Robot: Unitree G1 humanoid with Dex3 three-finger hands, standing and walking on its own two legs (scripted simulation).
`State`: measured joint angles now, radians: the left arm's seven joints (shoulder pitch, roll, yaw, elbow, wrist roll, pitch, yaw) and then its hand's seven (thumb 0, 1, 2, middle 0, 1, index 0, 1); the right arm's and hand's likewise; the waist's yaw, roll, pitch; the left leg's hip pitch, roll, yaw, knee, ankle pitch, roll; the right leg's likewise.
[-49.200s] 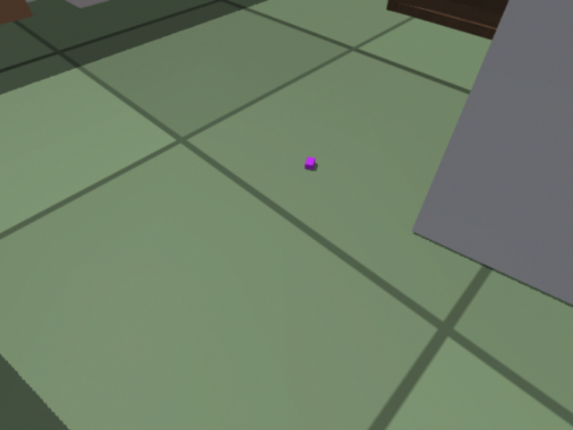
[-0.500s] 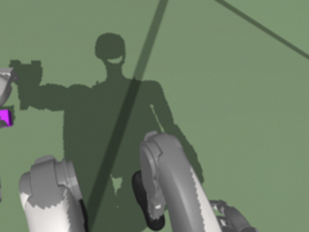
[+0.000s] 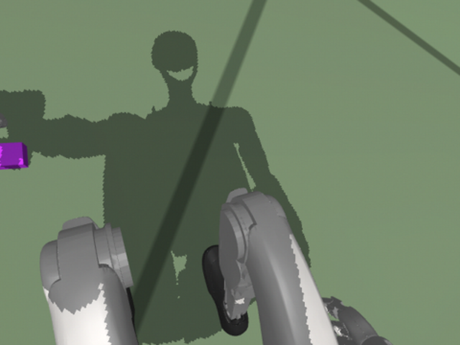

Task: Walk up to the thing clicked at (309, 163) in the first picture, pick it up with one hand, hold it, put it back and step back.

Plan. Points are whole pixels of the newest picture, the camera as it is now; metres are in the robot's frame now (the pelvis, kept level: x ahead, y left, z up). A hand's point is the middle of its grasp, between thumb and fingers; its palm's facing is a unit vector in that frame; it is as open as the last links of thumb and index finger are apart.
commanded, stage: rest palm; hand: left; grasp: from above
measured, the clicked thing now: (5, 156) +0.46 +0.33 -0.30
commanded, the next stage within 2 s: none
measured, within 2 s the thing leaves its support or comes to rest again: neither
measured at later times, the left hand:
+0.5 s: hand (0, 152) +0.45 +0.31 -0.24, palm faces -0.43 -0.05 -0.90, open 13.3 cm
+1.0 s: hand (8, 165) +0.43 +0.31 -0.25, palm faces -0.43 -0.07 -0.90, open 14.0 cm
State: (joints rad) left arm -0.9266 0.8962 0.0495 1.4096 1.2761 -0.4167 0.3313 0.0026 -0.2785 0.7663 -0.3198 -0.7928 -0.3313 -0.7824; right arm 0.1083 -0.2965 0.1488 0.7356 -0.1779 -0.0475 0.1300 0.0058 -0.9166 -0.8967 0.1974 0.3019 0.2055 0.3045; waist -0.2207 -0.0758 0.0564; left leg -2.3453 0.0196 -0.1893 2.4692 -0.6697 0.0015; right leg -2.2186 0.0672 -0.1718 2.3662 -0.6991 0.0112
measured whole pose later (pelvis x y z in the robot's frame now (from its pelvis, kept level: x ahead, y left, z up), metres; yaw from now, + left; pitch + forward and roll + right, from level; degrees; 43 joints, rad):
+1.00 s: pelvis +0.00 +0.01 -0.02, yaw -4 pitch +26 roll -14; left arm -0.91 0.96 0.05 1.62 1.40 -0.39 0.65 0.00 -0.47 0.96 -0.15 -0.87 -0.14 -0.89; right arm 0.05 -0.31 0.27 0.72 -0.28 -0.14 0.20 0.01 -0.90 -0.90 0.20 0.30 0.21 0.30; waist -0.31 -0.15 0.11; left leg -2.34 0.04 -0.26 2.56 -0.70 0.01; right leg -2.20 0.10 -0.22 2.40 -0.69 0.03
